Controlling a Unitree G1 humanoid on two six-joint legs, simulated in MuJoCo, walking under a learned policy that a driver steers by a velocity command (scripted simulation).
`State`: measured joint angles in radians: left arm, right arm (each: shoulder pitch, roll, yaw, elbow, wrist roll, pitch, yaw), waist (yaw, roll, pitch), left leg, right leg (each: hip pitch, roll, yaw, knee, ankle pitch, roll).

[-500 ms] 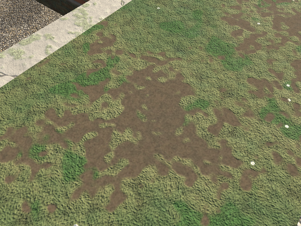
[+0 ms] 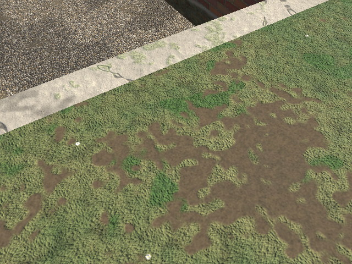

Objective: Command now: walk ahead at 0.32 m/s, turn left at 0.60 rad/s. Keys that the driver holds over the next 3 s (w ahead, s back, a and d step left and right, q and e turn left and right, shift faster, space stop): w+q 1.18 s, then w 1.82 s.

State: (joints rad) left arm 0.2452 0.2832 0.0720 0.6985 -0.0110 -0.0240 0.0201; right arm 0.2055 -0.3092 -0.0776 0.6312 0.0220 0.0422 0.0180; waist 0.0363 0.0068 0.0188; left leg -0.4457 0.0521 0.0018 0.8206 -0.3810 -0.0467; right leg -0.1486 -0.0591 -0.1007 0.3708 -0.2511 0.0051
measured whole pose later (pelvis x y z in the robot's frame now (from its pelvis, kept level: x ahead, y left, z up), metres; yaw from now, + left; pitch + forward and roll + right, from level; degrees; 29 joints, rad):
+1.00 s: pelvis +0.47 +0.18 -0.01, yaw +36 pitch +1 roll -3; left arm 0.31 0.32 0.08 0.82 -0.02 -0.08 -0.01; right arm 0.10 -0.29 -0.05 0.61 0.02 -0.02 0.04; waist 0.09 0.03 0.07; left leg -0.64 0.10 -0.01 0.68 -0.05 0.03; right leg 0.08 0.01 -0.23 0.24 -0.33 0.02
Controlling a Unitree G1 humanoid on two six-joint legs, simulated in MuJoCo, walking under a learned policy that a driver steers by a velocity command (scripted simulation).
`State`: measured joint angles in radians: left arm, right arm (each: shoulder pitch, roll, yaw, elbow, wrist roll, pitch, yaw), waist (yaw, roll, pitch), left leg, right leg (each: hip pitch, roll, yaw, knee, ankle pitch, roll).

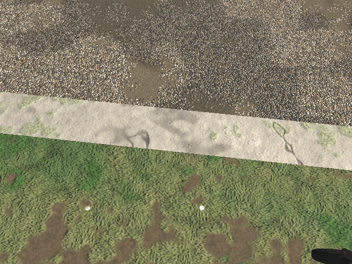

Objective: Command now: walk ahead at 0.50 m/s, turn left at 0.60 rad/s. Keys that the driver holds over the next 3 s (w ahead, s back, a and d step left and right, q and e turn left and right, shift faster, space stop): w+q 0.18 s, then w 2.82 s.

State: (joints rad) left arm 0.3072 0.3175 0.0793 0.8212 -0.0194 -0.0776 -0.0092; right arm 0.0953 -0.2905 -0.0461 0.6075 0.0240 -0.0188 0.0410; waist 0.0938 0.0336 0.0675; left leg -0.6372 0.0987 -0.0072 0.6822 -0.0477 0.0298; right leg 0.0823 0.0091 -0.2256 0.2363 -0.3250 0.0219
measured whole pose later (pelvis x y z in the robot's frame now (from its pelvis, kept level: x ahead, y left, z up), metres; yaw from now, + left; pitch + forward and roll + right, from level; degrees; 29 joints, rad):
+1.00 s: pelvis +0.57 +0.05 +0.01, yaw +12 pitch +1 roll -2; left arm 0.36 0.27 0.04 0.84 -0.01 -0.05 -0.01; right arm 0.12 -0.24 -0.02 0.70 0.00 -0.05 -0.01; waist 0.08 0.03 0.03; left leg -0.61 0.07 -0.04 0.65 0.00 0.00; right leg -0.05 0.07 -0.04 0.33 -0.30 -0.06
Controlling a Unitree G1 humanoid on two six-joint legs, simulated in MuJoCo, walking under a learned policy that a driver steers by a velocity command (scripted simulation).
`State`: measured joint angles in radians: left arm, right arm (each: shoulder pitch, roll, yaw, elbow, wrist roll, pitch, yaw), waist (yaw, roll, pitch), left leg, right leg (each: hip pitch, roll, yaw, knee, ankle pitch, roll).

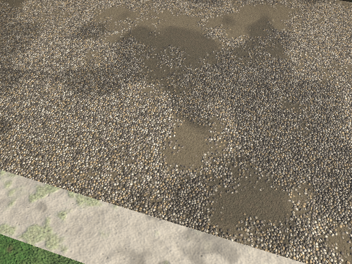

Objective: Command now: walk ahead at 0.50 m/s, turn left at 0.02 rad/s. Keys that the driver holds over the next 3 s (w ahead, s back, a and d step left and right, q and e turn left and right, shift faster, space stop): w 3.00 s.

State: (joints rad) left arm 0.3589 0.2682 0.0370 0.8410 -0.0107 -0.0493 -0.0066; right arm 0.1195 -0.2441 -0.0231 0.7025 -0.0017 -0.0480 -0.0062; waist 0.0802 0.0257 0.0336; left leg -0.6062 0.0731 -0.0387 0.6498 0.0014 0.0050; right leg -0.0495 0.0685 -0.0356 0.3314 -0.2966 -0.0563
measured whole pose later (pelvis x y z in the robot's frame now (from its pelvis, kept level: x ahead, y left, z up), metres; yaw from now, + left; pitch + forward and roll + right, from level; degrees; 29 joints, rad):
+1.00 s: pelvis +0.34 -0.02 -0.01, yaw +0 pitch -1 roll -2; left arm 0.29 0.19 -0.02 0.70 0.00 0.03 -0.01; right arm 0.11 -0.23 -0.01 0.71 -0.02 0.07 -0.03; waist 0.04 0.05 -0.01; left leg -0.40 0.01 -0.10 0.64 -0.23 -0.03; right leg -0.22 0.08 -0.07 0.46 -0.23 -0.07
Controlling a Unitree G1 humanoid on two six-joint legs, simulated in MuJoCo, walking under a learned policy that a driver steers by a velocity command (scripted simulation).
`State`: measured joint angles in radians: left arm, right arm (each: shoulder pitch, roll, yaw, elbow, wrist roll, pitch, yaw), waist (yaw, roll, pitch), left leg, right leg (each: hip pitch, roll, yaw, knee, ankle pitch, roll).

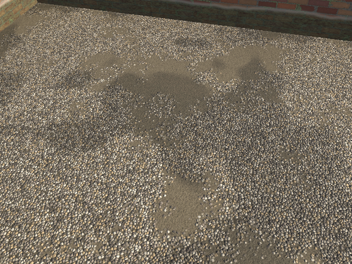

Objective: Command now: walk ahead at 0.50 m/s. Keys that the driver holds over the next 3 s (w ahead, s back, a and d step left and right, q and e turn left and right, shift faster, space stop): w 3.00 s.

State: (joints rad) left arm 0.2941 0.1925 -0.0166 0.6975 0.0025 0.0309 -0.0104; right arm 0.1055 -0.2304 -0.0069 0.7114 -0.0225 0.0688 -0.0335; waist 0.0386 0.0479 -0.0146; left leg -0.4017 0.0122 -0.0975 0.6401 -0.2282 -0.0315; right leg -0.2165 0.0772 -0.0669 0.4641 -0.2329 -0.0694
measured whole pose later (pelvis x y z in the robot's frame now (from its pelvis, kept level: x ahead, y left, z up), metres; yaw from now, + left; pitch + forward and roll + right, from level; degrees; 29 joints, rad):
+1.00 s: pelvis +0.05 +0.03 -0.01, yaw -1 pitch -2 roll +0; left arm 0.13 0.17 -0.05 0.60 0.02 0.07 0.00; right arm 0.07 -0.16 0.05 0.60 -0.02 0.07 0.00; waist -0.02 0.00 0.00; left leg -0.28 -0.05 0.00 0.66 -0.33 0.05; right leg -0.20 0.03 0.01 0.65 -0.40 -0.02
